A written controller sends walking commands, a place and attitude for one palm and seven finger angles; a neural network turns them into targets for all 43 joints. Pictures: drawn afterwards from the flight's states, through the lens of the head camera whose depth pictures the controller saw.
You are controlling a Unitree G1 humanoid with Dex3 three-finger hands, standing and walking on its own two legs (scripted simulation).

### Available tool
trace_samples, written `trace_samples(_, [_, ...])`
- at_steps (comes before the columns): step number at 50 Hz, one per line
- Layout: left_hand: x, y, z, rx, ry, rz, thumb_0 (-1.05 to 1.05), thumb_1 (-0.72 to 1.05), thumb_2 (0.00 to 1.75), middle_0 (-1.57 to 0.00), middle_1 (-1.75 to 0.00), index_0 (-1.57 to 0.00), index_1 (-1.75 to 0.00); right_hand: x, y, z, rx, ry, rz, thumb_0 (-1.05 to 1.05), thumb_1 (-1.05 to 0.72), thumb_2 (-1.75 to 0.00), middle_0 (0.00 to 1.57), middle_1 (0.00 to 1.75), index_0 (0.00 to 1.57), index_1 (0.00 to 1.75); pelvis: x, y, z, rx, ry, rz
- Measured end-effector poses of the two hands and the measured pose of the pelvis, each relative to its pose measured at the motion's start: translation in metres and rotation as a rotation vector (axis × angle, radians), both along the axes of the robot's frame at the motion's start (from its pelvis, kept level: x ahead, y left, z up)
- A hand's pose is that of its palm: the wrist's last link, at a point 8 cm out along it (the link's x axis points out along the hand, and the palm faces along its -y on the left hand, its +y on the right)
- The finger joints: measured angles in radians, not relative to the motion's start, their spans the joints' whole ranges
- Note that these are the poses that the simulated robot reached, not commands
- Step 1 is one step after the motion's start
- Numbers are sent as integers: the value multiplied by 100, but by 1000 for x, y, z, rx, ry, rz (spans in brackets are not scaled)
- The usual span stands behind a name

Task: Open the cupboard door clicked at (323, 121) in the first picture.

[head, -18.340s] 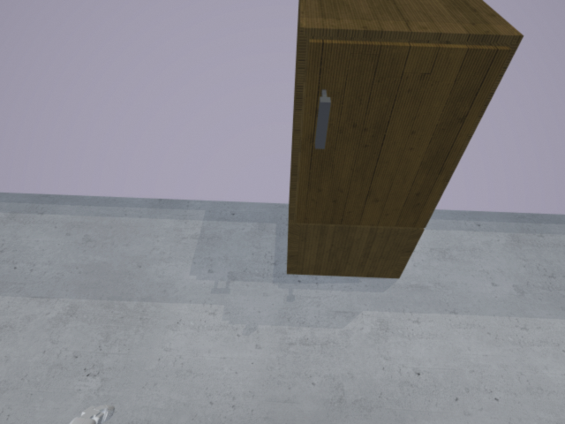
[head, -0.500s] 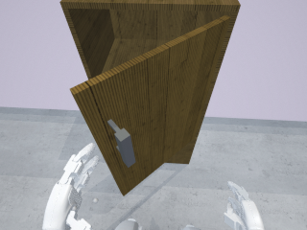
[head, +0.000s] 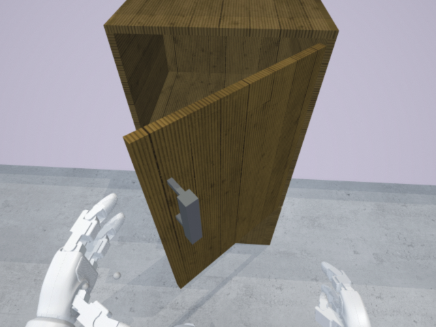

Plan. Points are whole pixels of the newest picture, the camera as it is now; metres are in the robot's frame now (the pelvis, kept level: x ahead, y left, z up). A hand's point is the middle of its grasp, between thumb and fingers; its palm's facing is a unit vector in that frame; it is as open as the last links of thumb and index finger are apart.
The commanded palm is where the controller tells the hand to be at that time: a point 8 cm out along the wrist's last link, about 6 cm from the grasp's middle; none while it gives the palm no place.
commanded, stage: draw the hand back to the body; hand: left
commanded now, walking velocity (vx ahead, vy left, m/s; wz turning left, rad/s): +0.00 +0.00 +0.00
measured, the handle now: (183, 210) +0.30 +0.09 +0.07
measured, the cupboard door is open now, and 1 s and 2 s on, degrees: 44 44 44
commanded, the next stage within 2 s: step back with the hand held close in 1.28 s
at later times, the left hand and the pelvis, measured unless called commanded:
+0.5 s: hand (57, 246) +0.19 +0.23 +0.15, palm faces +0.28 -0.88 -0.37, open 13.9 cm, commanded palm +0.15 +0.27 +0.18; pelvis +0.02 +0.01 +0.04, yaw +0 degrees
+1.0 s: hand (16, 189) +0.23 +0.26 +0.22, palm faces +0.46 -0.78 -0.41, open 8.2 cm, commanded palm +0.18 +0.30 +0.23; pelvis +0.04 +0.00 +0.07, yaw -1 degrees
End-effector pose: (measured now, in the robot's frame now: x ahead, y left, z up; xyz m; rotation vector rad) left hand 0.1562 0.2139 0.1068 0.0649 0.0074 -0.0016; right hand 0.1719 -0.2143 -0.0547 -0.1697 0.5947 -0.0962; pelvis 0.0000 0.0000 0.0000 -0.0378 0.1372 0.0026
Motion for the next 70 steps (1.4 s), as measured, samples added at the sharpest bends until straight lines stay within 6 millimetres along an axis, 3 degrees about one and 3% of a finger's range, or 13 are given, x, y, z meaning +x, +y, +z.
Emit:
trace_samples(11, [-2,23,21,22,-8,4,-1,-47,31,-16,-30,-15,-30,12,6,22,-30,-52,33,1,-90,-90,21,30,20,30,6,6,12,-9,-42,8])
trace_samples(16, [-1,41,42,213,16,167,-1,-37,36,-16,-30,-15,-30,16,11,31,-47,-44,25,1,-90,-90,21,30,20,30,10,8,24,-2,-73,3])
trace_samples(31, [10,68,87,360,-19,359,0,11,56,-18,-30,-18,-30,26,24,40,-40,19,69,1,-90,-90,21,30,20,30,24,12,53,21,-165,-3])
trace_samples(48, [29,84,134,422,-146,459,1,69,81,-20,-30,-20,-30,44,-4,46,-64,57,55,1,-90,-90,21,30,20,30,36,-2,65,29,-206,-15])
trace_samples(58, [31,69,122,390,-95,427,1,86,89,-21,-30,-20,-30,41,-17,44,-59,85,36,1,-90,-90,21,30,20,30,36,-10,67,31,-210,-19])
trace_samples(70, [24,67,131,407,-130,436,2,89,90,-21,-30,-21,-30,34,-20,43,-47,81,33,1,-90,-90,21,30,20,30,29,-16,68,30,-225,-18])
